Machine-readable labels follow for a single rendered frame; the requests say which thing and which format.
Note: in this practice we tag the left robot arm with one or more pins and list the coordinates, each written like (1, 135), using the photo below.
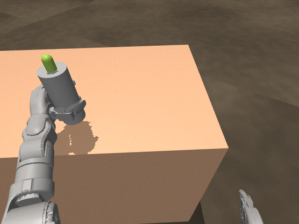
(33, 186)

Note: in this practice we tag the bottle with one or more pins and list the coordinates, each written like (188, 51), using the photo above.
(58, 83)

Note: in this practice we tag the right robot hand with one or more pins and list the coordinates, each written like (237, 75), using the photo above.
(249, 214)

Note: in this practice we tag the left robot hand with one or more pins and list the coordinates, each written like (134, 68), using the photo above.
(40, 103)

